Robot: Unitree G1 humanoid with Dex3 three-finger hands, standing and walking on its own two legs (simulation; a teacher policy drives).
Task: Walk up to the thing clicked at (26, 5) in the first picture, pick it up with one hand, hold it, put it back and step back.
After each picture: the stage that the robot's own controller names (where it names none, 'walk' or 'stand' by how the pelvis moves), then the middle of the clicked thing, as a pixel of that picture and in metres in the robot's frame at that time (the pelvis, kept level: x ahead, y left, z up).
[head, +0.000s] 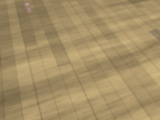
stand; (27, 7) +2.19 +0.75 -0.72
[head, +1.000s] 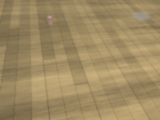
walk; (50, 20) +2.12 +0.38 -0.69
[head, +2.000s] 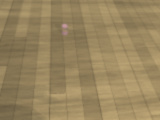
walk; (64, 29) +1.50 +0.15 -0.71
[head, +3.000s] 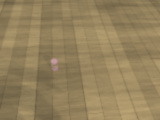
walk; (54, 64) +1.01 +0.20 -0.71
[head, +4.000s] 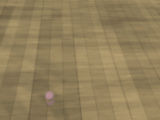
walk; (49, 98) +0.66 +0.21 -0.71
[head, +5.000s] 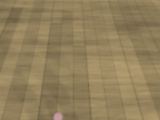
stand; (58, 119) +0.44 +0.14 -0.70
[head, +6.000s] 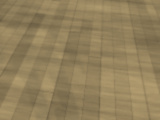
stand; out of the picture +0.41 +0.11 -0.72
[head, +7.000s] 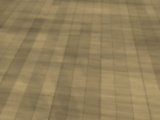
stand; out of the picture +0.40 +0.13 -0.72
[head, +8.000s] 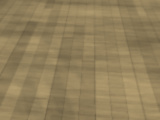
stand; out of the picture +0.40 +0.15 -0.73
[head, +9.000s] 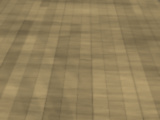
stand; out of the picture +0.39 +0.16 -0.73
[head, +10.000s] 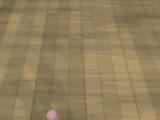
go down; (52, 116) +0.41 +0.17 -0.69
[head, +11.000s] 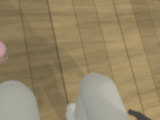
go down; out of the picture +0.45 +0.25 -0.29
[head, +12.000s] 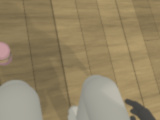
close in; (2, 54) +0.45 +0.25 -0.29
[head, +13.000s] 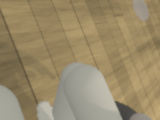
close; out of the picture +0.43 +0.29 -0.23
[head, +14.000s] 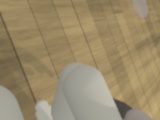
lift; out of the picture +0.41 +0.29 -0.23
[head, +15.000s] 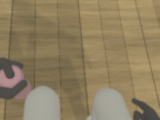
lift; (16, 83) +0.32 +0.23 -0.08
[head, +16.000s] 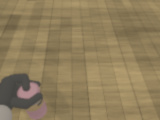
hold; (33, 101) +0.30 +0.16 +0.00
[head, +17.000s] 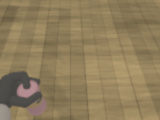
hold; (33, 98) +0.31 +0.17 -0.02
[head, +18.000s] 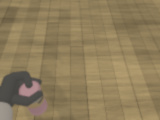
hold; (34, 98) +0.32 +0.17 -0.03
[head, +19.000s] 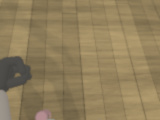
crouch; (43, 116) +0.31 +0.17 -0.48
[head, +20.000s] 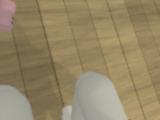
lower; (5, 15) +0.63 +0.19 -0.29
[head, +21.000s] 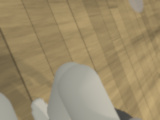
lower; out of the picture +0.62 +0.26 -0.26
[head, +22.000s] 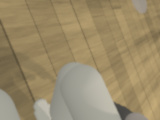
lower; out of the picture +0.62 +0.26 -0.25
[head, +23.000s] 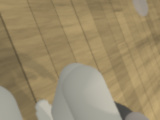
lower; out of the picture +0.62 +0.26 -0.25
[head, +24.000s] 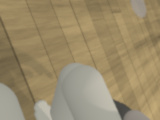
lower; out of the picture +0.61 +0.26 -0.25
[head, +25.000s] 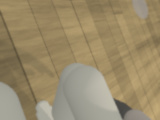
open; out of the picture +0.62 +0.26 -0.25
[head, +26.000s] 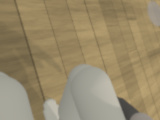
stand; out of the picture +0.62 +0.24 -0.26
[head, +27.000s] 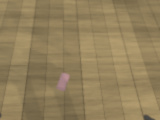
stand; (63, 81) +0.59 +0.07 -0.61
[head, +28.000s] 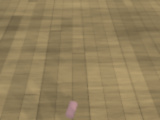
stand; (71, 109) +0.57 +0.05 -0.69
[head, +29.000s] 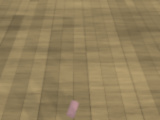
stand; (72, 109) +0.57 +0.04 -0.70
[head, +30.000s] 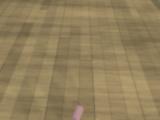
stand; (77, 113) +0.59 +0.01 -0.74
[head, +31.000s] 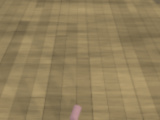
stand; (75, 113) +0.57 +0.03 -0.75
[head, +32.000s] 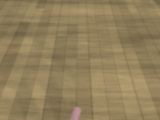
stand; (75, 115) +0.56 +0.04 -0.75
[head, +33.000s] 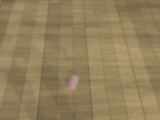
walk; (73, 83) +0.64 +0.00 -0.73
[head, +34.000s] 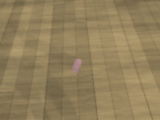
walk; (76, 65) +0.90 +0.06 -0.72
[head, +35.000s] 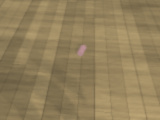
stand; (81, 50) +1.21 +0.01 -0.72
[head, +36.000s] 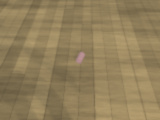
stand; (80, 57) +1.17 +0.00 -0.74
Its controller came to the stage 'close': yes
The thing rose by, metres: 0.69
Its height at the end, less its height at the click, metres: -0.02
